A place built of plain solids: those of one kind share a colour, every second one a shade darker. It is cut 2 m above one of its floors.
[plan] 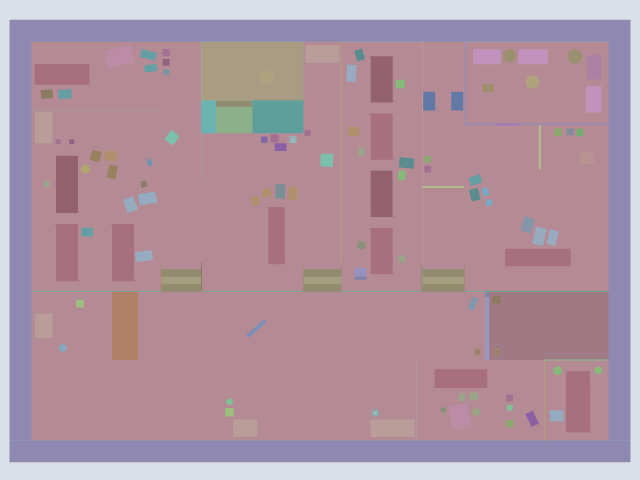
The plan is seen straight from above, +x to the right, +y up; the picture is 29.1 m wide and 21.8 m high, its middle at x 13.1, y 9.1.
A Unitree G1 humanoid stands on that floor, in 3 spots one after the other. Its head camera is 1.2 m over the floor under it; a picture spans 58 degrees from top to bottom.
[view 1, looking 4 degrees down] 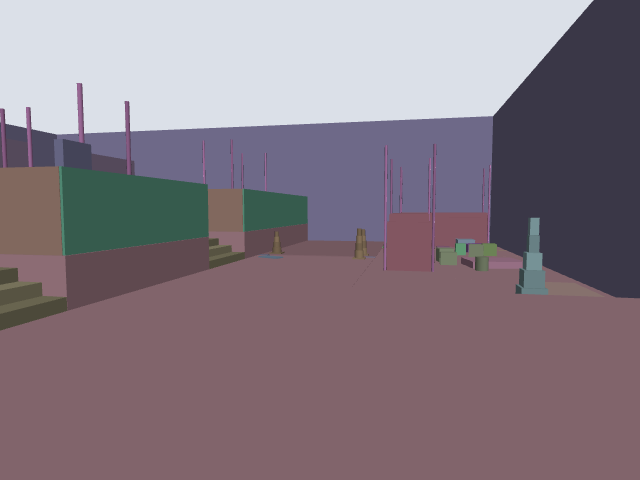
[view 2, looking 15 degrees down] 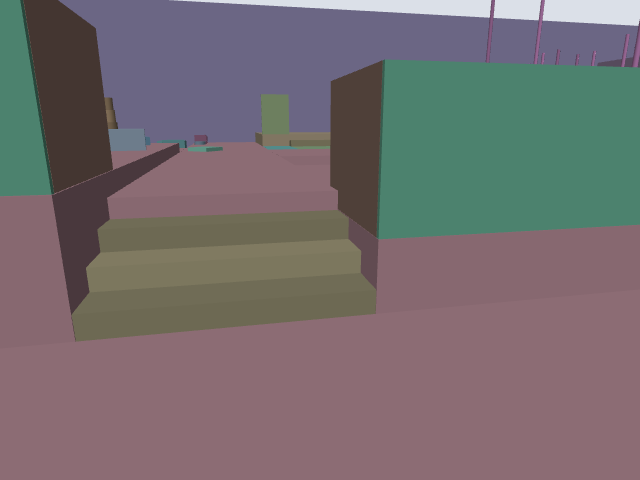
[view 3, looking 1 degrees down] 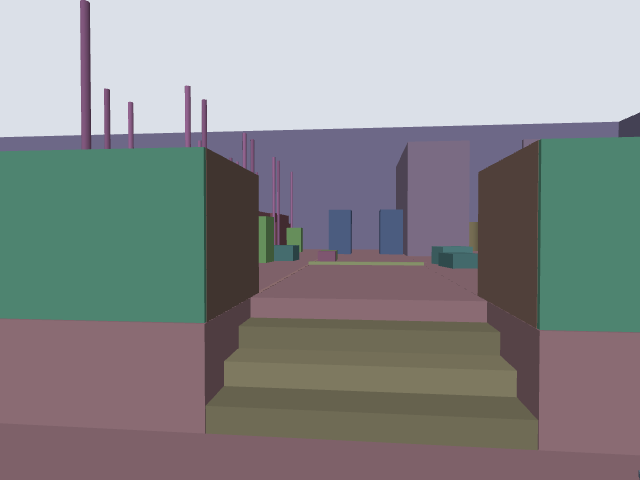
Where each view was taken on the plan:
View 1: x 9.70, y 2.75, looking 12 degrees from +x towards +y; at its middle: wall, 16.91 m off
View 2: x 6.80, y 4.27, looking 78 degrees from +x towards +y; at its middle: step_tread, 3.35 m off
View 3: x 18.70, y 4.27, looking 96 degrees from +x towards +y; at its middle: wall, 13.91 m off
